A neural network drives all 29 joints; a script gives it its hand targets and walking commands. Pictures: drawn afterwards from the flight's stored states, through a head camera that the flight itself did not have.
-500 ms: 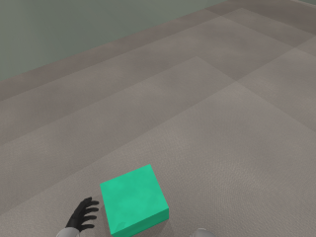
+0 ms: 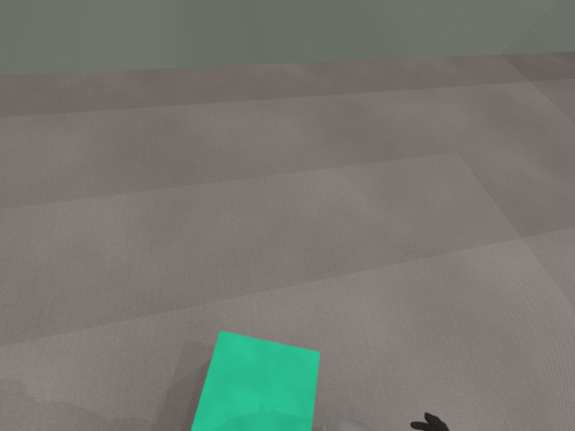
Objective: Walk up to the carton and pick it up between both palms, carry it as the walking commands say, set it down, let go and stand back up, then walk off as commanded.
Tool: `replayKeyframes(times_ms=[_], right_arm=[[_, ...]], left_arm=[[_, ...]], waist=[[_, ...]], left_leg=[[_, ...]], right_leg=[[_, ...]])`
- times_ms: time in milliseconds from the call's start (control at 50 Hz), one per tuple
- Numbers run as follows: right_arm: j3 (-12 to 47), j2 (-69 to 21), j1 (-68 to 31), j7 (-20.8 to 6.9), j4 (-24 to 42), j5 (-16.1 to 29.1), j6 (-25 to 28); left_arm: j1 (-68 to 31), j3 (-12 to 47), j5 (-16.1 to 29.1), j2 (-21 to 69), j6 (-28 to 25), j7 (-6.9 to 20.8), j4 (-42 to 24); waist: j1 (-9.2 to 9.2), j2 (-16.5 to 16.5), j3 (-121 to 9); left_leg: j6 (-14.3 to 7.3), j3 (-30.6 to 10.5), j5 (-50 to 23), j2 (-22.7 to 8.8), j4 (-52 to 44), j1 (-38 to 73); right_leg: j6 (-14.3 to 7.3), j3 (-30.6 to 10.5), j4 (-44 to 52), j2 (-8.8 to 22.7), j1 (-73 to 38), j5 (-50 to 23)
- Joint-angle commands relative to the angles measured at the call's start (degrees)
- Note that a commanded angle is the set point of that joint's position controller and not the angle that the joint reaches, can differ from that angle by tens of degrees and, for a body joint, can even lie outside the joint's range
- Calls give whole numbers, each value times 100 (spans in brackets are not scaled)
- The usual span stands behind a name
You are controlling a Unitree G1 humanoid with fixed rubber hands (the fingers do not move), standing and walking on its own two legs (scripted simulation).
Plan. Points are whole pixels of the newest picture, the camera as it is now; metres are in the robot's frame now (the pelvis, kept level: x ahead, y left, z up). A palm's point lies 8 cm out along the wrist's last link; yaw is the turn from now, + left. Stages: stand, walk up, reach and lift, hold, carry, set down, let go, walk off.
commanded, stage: stand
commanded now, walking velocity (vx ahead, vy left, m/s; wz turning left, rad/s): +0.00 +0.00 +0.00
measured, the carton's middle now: (257, 397) +0.26 +0.01 -0.65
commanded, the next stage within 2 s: none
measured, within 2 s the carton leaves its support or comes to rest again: rests again in 0.42 s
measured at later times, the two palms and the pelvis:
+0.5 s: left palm (138, 363) +0.23 +0.22 -0.14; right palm (415, 367) +0.24 -0.23 -0.13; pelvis +0.19 +0.01 +0.00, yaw +4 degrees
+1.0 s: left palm (107, 359) +0.23 +0.27 -0.14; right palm (381, 364) +0.24 -0.17 -0.14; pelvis +0.25 +0.05 +0.01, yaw +3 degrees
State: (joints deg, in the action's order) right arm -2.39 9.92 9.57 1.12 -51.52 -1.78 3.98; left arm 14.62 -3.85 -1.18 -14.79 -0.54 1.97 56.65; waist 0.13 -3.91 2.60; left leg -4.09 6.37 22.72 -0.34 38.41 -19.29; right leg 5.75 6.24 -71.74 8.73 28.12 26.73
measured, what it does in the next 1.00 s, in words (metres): walks ahead: right foot, then left foot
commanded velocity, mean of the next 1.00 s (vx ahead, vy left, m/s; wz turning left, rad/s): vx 0.00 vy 0.00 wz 0.00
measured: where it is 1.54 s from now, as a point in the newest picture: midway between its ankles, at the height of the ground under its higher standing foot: outside the picture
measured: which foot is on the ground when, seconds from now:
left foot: down 0.00-0.26, up 0.28-0.40, down 0.42-1.00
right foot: up 0.00-0.22, down 0.24-1.00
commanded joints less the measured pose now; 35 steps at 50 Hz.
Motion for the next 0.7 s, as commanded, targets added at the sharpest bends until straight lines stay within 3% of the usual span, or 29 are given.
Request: replayKeyframes(times_ms=[0, 40, 80, 100, 140, 160, 180, 200, 220, 240, 260, 280, 300, 320, 340, 360, 380, 400, 420, 440, 460, 480, 500, 540, 620, 680], right_arm=[[-251, 1197, 1158, 127, -5, 69, 33], [-191, 1201, 935, 109, -15, 71, 31], [-167, 1189, 727, 60, -54, 77, 18], [-166, 1202, 773, 39, -120, 101, -8], [-175, 1224, 994, 9, -335, 161, -13], [-161, 1169, 1109, 19, -402, 211, -20], [-157, 1169, 1047, 20, -454, 248, 5], [-131, 1049, 1014, 8, -447, 272, 60], [-57, 707, 1036, 16, -380, 353, 89], [-5, 448, 1172, 64, -423, 421, 37], [15, 328, 1201, 105, -439, 321, -39], [11, 313, 1050, 122, -466, 287, -111], [16, 306, 950, 107, -518, 236, -140], [-3, 394, 776, 64, -563, 176, -174], [26, 364, 872, 23, -635, 152, -201], [46, 290, 1140, 7, -780, 125, -215], [68, 216, 1567, -13, -970, 127, -213], [-4, 602, 1676, -11, -1040, 91, -198], [-41, 917, 1458, 31, -979, 103, -193], [14, 964, 965, 65, -851, 132, -212], [47, 699, 877, 78, -951, 95, -250], [78, 508, 896, 87, -988, 103, -269], [86, 493, 937, 125, -995, 107, -263], [52, 684, 998, 240, -1002, 126, -254], [14, 745, 1010, 260, -1073, 177, -240], [12, 718, 944, 272, -1068, 159, -254]], left_arm=[[-501, 35, -14, -124, -141, -63, -675], [-470, 72, -7, 19, -86, -82, -630], [-329, 105, 30, 76, -85, -135, -585], [-353, 77, 40, 18, -82, -151, -525], [-183, 83, 46, 73, -106, -199, -415], [-130, 69, 55, 45, -130, -222, -372], [145, 47, 68, 14, -182, -253, -262], [669, -21, 60, -287, -263, -288, -122], [1339, -127, 29, -676, -312, -307, 28], [1545, -115, 41, -761, -325, -318, 107], [1230, -76, 68, -727, -301, -304, 132], [537, -46, 58, -439, -249, -313, 30], [1, 24, 44, -313, -218, -335, -128], [-222, 99, 23, -226, -194, -343, -196], [-339, 76, -18, -311, -131, -339, -167], [-339, 25, -9, -422, -63, -338, -105], [-371, -32, 30, -533, -1, -329, -46], [-275, -17, 78, -300, -6, -309, -98], [-149, 82, 154, 76, 4, -302, -201], [-129, 131, 245, 310, 39, -320, -209], [-263, 129, 269, 250, 47, -345, -144], [-445, 109, 174, 37, 8, -348, -104], [-415, 64, 111, -129, -15, -356, -11], [-67, 2, 69, -114, -10, -333, 187], [156, 54, 85, 38, 1, -392, 376], [299, 53, 87, 31, 44, -431, 477]], waist=[[305, 1273, -719], [148, 913, -511], [-15, 955, -424], [6, 730, -391], [38, 905, -571], [36, 737, -683], [-127, 679, -886], [-369, 315, -1298], [-695, -457, -1901], [-718, -1049, -2254], [-486, -818, -1857], [-293, -721, -1241], [-192, -836, -636], [-119, -843, -263], [23, -1066, -195], [144, -981, -410], [335, -732, -708], [313, 202, -744], [133, 1379, -716], [-62, 1725, -596], [-25, 1494, -366], [96, 1280, -238], [158, 1052, -289], [131, 1096, -405], [115, 827, -350], [85, 512, -257]], left_leg=[[-504, -1445, -6230, -1646, -1320, 2090], [-481, -1100, -6412, -1484, -1427, 1760], [-385, -745, -6350, -1176, -1431, 1405], [-251, -602, -6297, -968, -1381, 1417], [-213, -626, -6399, -928, -1066, 1500], [-113, -575, -6512, -791, -745, 1463], [-22, -500, -6269, -731, -424, 1169], [150, -508, -5095, -579, 134, 485], [433, -341, -2475, -189, 1441, -537], [474, -580, 1381, 124, 2510, -876], [417, -964, 1646, -105, 2469, -761], [434, -914, 1412, -315, 2080, -802], [512, -897, 1341, -472, 1568, -595], [522, -860, 1331, -478, 785, -491], [504, -710, 978, -404, -167, -285], [512, -520, 224, -314, -1005, 197], [560, -474, -1078, -354, -1920, 852], [548, -953, -2731, -711, -1765, 1364], [308, -1498, -4298, -1360, -1687, 1588], [72, -1406, -5238, -1537, -1696, 1514], [193, -997, -4733, -1175, -1402, 1144], [399, -860, -4470, -887, -1311, 1123], [490, -665, -4522, -770, -1275, 1045], [511, -442, -4398, -660, -1223, 1290], [405, -485, -5115, -739, -1262, 1521], [357, -468, -5139, -743, -1313, 1545]], right_leg=[[-70, -159, 993, 15, 1058, -275], [-152, -32, 1750, -178, 738, -584], [-244, 177, 2713, -403, 162, -1325], [-275, 340, 2987, -596, -27, -1684], [-414, 453, 3581, -836, -691, -2173], [-468, 513, 3904, -949, -1135, -2451], [-551, 573, 4290, -918, -1961, -3070], [-732, 106, 4310, -333, -3254, -4904], [-1233, -959, 3834, 1040, -4570, -8161], [-1990, -1756, 3894, 1880, -4834, -10329], [-2125, -1637, 4171, 2079, -4069, -9042], [-1853, -1370, 4439, 1773, -3358, -7267], [-1625, -1055, 4651, 1435, -2499, -6284], [-1348, -709, 4741, 962, -2102, -5915], [-1167, -482, 4601, 764, -2104, -5881], [-1017, -301, 4388, 623, -2246, -5811], [-808, -146, 4117, 491, -2228, -5294], [-490, -107, 3792, 260, -1635, -4082], [-220, 89, 3690, -54, -1110, -2320], [-114, 173, 4018, -249, -1154, -952], [-208, -7, 4493, -178, -1675, -1468], [-264, -46, 4400, -85, -1804, -2586], [-306, -50, 4278, 25, -2107, -3439], [-376, -87, 4204, 120, -2168, -4385], [-341, 79, 4203, 76, -2180, -4427], [-307, 146, 4222, 68, -2203, -4414]])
